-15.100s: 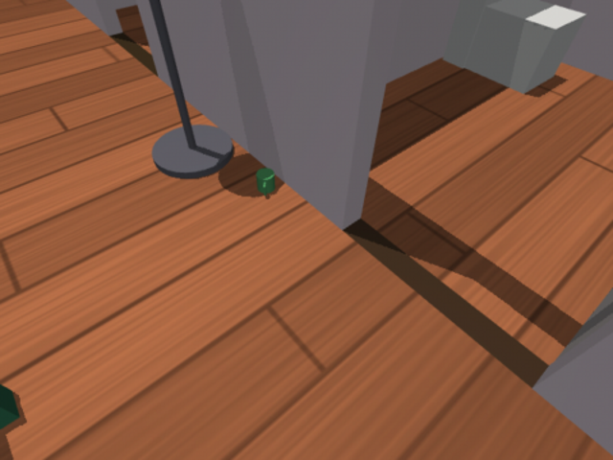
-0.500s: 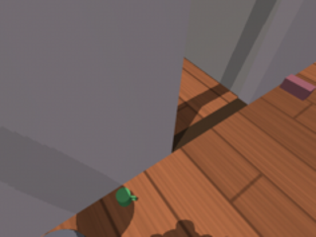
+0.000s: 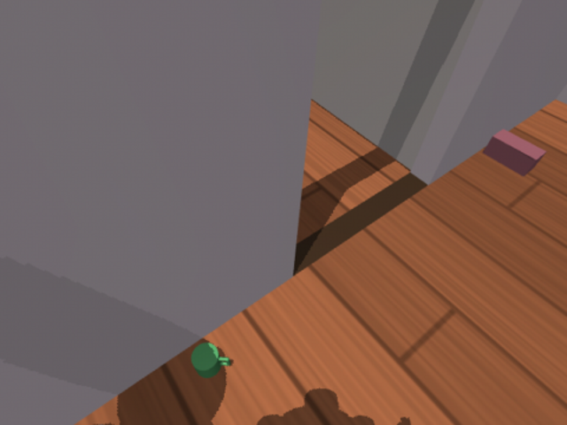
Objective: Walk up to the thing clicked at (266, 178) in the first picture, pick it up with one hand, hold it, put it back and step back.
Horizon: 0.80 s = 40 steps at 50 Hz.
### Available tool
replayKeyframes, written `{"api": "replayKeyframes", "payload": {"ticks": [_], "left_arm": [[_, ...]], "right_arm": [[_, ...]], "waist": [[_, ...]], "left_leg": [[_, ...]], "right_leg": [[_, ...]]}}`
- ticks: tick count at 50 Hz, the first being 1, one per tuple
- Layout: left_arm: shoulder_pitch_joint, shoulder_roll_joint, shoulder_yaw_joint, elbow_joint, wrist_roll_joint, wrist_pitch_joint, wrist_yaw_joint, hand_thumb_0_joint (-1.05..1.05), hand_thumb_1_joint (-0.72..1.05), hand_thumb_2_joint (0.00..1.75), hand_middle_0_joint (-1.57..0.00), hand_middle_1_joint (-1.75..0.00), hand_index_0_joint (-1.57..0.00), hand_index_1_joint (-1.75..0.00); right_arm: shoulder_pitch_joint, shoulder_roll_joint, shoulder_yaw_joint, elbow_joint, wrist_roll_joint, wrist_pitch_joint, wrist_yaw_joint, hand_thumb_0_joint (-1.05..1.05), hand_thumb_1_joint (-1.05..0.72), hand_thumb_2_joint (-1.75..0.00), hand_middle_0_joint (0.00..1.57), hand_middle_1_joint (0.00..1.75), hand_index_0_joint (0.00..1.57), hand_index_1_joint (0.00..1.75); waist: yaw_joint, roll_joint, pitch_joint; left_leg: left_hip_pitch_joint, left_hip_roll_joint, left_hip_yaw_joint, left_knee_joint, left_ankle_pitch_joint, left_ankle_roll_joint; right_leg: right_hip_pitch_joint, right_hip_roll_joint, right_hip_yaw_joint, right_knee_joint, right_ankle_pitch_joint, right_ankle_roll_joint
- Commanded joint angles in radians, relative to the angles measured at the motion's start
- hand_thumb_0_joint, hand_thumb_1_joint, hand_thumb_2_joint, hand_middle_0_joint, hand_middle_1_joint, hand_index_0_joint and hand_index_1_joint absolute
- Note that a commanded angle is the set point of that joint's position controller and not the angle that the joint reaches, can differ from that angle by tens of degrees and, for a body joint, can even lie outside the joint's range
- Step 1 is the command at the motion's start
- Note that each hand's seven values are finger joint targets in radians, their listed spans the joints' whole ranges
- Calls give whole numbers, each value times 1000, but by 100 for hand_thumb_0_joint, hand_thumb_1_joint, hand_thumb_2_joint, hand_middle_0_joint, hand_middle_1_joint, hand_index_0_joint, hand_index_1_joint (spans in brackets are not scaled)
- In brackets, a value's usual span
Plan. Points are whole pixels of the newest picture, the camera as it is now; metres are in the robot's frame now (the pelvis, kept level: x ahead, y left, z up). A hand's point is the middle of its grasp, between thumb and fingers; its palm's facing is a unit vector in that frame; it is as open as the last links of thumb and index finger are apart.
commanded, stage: walk up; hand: left
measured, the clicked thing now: (211, 360) +0.42 +0.23 -0.73
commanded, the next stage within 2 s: stand in 0.82 s
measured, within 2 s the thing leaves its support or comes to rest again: neither
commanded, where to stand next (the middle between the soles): +0.04 +0.00 m, yaw +1 degrees
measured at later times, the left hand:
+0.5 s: hand out of the picture +0.10 +0.25 -0.15, palm faces -0.05 -0.94 -0.33, open 7.4 cm
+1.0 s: hand out of the picture +0.09 +0.25 -0.14, palm faces -0.07 -0.94 -0.34, open 7.4 cm
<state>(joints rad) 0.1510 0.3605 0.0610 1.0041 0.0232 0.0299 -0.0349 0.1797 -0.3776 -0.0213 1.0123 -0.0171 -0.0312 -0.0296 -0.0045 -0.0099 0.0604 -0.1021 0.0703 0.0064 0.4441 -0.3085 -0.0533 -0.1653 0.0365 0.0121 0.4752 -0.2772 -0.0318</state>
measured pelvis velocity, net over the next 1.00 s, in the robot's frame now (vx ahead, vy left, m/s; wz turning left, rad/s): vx -0.02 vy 0.01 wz -0.02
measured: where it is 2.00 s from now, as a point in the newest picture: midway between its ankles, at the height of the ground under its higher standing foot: outside the picture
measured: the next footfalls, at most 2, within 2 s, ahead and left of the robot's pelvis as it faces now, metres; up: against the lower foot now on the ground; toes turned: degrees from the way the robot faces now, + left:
none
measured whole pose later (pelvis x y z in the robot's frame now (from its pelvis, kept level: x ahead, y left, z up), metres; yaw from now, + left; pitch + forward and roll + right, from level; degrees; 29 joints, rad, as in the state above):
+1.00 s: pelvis -0.02 +0.01 +0.00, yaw -1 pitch -3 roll +0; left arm 0.10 0.34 0.01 1.06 0.01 0.00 -0.02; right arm 0.15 -0.38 -0.01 1.05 0.00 0.00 -0.01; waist -0.03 0.01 0.09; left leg -0.07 0.06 0.03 0.39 -0.26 -0.05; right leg -0.14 0.03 0.04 0.41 -0.22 -0.01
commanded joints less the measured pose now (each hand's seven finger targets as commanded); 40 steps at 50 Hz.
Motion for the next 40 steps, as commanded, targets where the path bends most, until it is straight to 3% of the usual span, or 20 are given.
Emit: {"api": "replayKeyframes", "payload": {"ticks": [1,4,10,12,19,22,25,28,30,31,32,33,35,36,37,38,40], "left_arm": [[-31,219,51,-92,-6,-19,13,0,90,90,-20,-30,-20,-30],[-32,215,50,-94,-6,-18,11,0,90,90,-20,-30,-20,-30],[-45,226,53,-112,-5,-20,8,0,90,90,-20,-30,-20,-30],[-48,225,55,-115,-7,-18,8,0,90,90,-20,-30,-20,-30],[-54,203,47,-125,-7,-19,4,0,90,90,-20,-30,-20,-30],[-49,205,45,-124,-8,-20,3,0,90,90,-20,-30,-20,-30],[-41,223,52,-122,-5,-21,3,0,90,90,-20,-30,-20,-30],[-33,239,52,-124,-4,-23,5,0,90,90,-20,-30,-20,-30],[-46,244,51,-136,-3,-20,8,0,90,90,-20,-30,-20,-30],[-52,235,47,-142,-3,-17,8,0,90,90,-20,-30,-20,-30],[-68,227,44,-145,-7,-15,7,0,90,90,-20,-30,-20,-30],[-88,218,43,-149,-6,-16,6,0,90,90,-20,-30,-20,-30],[-75,196,40,-138,-11,-15,4,0,90,90,-20,-30,-20,-30],[-61,193,40,-130,-10,-14,5,0,90,90,-20,-30,-20,-30],[-39,190,40,-122,-8,-15,3,0,90,90,-20,-30,-20,-30],[-38,193,40,-121,-6,-17,2,0,90,90,-20,-30,-20,-30],[-16,211,46,-113,-6,-22,1,0,90,90,-20,-30,-20,-30]], "right_arm": [[13,-226,-54,-70,1,-23,-18,0,-90,-90,20,30,20,30],[0,-228,-53,-79,3,-23,-17,0,-90,-90,20,30,20,30],[3,-210,-48,-86,3,-24,-15,0,-90,-90,20,30,20,30],[3,-212,-49,-86,0,-25,-14,0,-90,-90,20,30,20,30],[26,-238,-57,-85,1,-35,-16,0,-90,-90,20,30,20,30],[18,-237,-58,-91,3,-33,-17,0,-90,-90,20,30,20,30],[13,-229,-57,-99,4,-27,-15,0,-90,-90,20,30,20,30],[8,-197,-47,-104,5,-22,-11,0,-90,-90,20,30,20,30],[36,-178,-41,-94,5,-23,-10,0,-90,-90,20,30,20,30],[48,-182,-43,-88,4,-27,-10,0,-90,-90,20,30,20,30],[66,-192,-47,-81,-1,-31,-9,0,-90,-90,20,30,20,30],[93,-211,-55,-71,-5,-36,-11,0,-90,-90,20,30,20,30],[90,-262,-67,-65,-7,-41,-13,0,-90,-90,20,30,20,30],[64,-276,-72,-73,-5,-42,-14,0,-90,-90,20,30,20,30],[35,-277,-71,-86,-4,-42,-13,0,-90,-90,20,30,20,30],[28,-273,-73,-92,-3,-41,-13,0,-90,-90,20,30,20,30],[12,-254,-71,-104,2,-34,-12,0,-90,-90,20,30,20,30]], "waist": [[-3,9,-94],[3,5,-80],[6,-28,-80],[6,-23,-69],[-1,34,-88],[2,42,-81],[4,6,-74],[12,-77,-70],[4,-112,-57],[-3,-102,-53],[-14,-86,-47],[-31,-55,-53],[-20,33,-44],[-11,56,-38],[4,84,-35],[1,85,-53],[9,84,-72]], "left_leg": [[16,75,-42,-36,335,103],[10,74,-36,-30,309,105],[-21,37,3,-6,215,87],[-19,39,-3,-14,208,88],[40,112,-77,-64,305,127],[15,101,-55,-56,284,122],[-28,71,-23,-21,194,111],[-60,-6,37,72,71,84],[-72,-39,41,65,4,73],[-30,-30,28,24,27,78],[7,-8,8,-13,74,84],[47,47,-38,-63,154,97],[70,169,-167,-125,238,161],[62,204,-174,-126,277,193],[38,212,-162,-112,295,208],[47,191,-125,-89,323,192],[1,126,-51,-38,266,145]], "right_leg": [[27,-119,112,-29,397,-50],[16,-111,116,-38,367,-46],[29,-140,167,-71,305,-73],[12,-128,156,-67,282,-68],[-22,-90,113,3,319,-34],[-2,-91,121,-4,328,-39],[17,-106,149,-30,281,-57],[15,-161,236,-115,210,-105],[-1,-197,274,-140,172,-139],[-39,-185,254,-126,186,-130],[-77,-158,219,-107,176,-100],[-100,-126,182,-59,201,-64],[-134,-60,109,41,190,-11],[-129,-48,84,60,157,-4],[-102,-56,81,60,114,-2],[-81,-64,83,34,161,-11],[-1,-83,109,0,278,-30]]}}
